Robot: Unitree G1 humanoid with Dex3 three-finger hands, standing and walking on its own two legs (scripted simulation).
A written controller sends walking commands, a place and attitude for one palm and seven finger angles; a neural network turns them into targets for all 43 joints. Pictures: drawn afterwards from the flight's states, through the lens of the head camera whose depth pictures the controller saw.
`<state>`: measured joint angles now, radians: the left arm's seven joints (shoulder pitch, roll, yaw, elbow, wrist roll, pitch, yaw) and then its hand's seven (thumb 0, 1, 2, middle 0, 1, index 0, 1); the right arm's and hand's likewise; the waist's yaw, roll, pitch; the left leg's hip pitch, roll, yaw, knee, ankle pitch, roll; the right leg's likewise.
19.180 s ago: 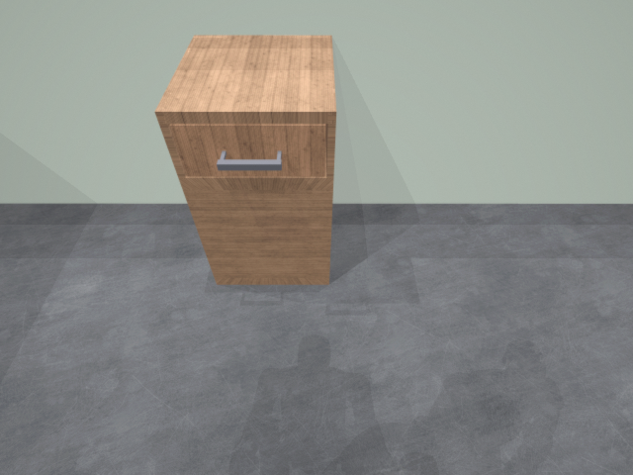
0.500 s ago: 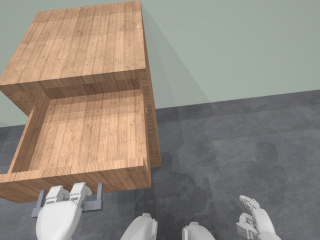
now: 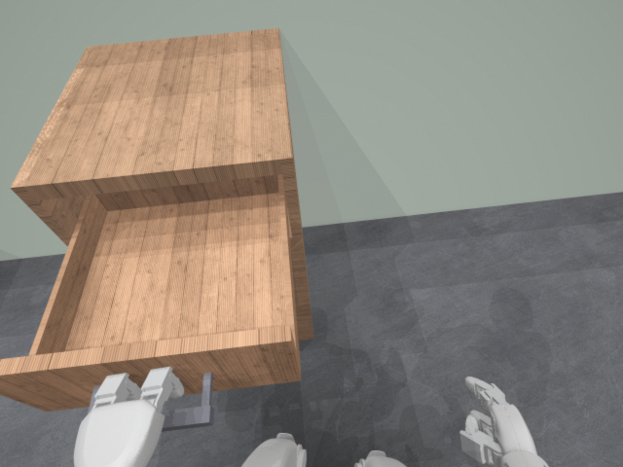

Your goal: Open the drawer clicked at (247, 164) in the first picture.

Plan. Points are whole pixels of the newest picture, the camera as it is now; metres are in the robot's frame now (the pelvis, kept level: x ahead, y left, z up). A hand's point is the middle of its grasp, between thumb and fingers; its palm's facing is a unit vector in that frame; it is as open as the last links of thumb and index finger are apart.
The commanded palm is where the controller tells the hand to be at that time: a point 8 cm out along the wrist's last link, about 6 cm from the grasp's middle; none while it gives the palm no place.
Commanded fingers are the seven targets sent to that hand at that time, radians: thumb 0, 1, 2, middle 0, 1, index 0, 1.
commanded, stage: lift the hand off the handle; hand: left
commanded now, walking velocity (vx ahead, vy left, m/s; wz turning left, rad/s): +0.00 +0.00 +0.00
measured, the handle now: (150, 405) +0.20 +0.24 -0.05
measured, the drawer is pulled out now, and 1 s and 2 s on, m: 0.28 0.28 0.28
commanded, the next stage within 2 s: draw the hand back to the body in 1.76 s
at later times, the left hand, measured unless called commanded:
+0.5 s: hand (130, 438) +0.16 +0.23 -0.01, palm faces -0.10 -0.13 -0.99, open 13.2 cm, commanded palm +0.15 +0.23 +0.06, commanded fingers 0.00 -0.50 0.30 -0.30 -1.20 -0.30 -1.20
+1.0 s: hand (120, 429) +0.16 +0.23 +0.02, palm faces -0.07 -0.14 -0.99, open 13.1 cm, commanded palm +0.16 +0.23 +0.10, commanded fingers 0.00 -0.50 0.30 -0.30 -1.20 -0.30 -1.20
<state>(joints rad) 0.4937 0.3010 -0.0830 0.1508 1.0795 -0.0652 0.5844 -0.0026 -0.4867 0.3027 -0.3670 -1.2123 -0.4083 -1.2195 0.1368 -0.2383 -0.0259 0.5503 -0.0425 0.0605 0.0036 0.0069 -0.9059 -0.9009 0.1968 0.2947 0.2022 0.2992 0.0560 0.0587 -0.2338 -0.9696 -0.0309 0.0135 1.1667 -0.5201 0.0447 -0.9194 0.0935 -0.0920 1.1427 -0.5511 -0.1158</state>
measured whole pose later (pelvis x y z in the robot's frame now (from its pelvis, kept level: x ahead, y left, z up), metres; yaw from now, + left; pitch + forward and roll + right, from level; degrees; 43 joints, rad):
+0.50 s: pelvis +0.01 +0.01 +0.02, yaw +0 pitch +16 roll -1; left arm 0.56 0.32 -0.11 0.05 1.06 -0.04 0.54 0.00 -0.49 0.30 -0.39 -1.22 -0.43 -1.22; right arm 0.15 -0.23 -0.01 0.52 -0.04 0.07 0.02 0.01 -0.91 -0.90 0.20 0.29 0.20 0.30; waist 0.07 0.07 -0.21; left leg -0.84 -0.04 0.02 1.07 -0.50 0.06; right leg -0.79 0.09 -0.07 1.04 -0.53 -0.10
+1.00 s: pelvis +0.01 +0.01 +0.04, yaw +0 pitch +12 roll -1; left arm 0.57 0.33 -0.14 -0.02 1.03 0.00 0.51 0.00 -0.49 0.30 -0.44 -1.23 -0.45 -1.23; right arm 0.15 -0.24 -0.01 0.53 -0.02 0.06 0.03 0.01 -0.91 -0.90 0.20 0.29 0.20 0.30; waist 0.08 0.08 -0.18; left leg -0.72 -0.05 0.03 0.97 -0.46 0.06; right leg -0.68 0.09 -0.06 0.95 -0.49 -0.09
